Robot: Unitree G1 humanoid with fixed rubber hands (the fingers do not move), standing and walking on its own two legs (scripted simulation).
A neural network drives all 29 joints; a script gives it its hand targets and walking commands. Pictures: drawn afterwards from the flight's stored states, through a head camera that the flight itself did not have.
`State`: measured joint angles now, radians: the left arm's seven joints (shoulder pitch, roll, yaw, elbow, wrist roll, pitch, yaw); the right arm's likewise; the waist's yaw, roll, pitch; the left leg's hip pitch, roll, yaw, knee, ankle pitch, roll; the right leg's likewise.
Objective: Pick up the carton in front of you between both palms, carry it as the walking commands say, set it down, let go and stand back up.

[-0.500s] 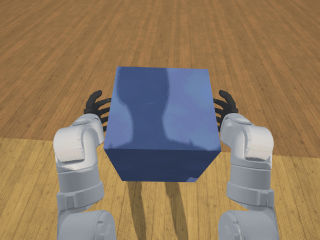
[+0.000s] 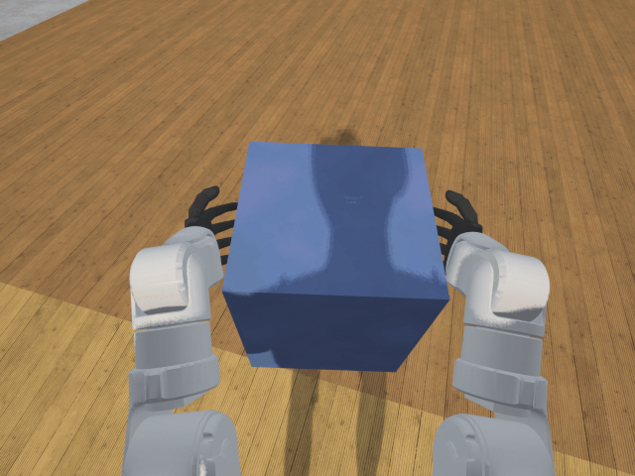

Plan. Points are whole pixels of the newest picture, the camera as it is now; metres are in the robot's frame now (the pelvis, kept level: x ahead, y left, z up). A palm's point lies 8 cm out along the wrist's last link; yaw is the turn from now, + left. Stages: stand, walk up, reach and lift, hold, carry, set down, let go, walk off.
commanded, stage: carry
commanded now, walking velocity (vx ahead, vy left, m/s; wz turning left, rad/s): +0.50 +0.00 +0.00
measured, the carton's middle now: (329, 267) +0.37 +0.04 +0.07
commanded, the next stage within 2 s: none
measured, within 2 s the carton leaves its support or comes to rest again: neither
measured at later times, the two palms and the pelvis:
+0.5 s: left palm (274, 55) +0.70 +0.15 +0.20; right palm (459, 75) +0.66 -0.15 +0.20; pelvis +0.33 +0.05 +0.07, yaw -1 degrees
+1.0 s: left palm out of the picture +1.03 +0.21 +0.24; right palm out of the picture +1.04 -0.10 +0.24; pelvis +0.69 +0.04 +0.09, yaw +0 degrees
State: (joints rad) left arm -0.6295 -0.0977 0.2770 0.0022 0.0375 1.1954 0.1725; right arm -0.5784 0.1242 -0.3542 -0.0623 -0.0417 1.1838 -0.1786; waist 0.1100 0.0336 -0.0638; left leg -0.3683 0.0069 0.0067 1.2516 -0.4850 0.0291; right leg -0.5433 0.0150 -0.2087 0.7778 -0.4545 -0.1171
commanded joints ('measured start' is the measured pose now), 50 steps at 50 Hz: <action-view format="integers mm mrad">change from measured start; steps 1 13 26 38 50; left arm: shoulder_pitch -746 -460 -553 -759 -543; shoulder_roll -872 -627 -615 -856 -702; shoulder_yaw -692 -612 -521 -646 -616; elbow -195 -229 -247 -156 -148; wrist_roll -350 -234 -109 -329 -224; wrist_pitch -53 -6 -21 1 -15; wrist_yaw -83 -50 -30 -80 -42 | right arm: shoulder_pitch -595 -416 -725 -669 -462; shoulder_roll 792 614 807 763 666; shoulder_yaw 590 649 799 564 614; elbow -25 -101 -164 -40 -1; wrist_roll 121 153 403 139 133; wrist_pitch -26 1 -26 20 0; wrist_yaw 9 7 67 13 10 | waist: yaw -68 -142 -177 -65 -155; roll -67 -271 127 -40 -108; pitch -376 -373 -298 -369 -418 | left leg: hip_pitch -419 60 307 -417 259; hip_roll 60 -91 262 62 -71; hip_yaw -53 311 -147 -49 218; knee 197 -629 -936 71 -828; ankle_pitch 75 248 179 82 489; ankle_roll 25 11 167 3 25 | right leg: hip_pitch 539 497 -146 592 455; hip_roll -301 -187 -106 -334 -176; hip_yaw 568 51 166 606 53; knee -384 -231 126 -363 -73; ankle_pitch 176 789 35 497 870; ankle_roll -105 0 59 -112 83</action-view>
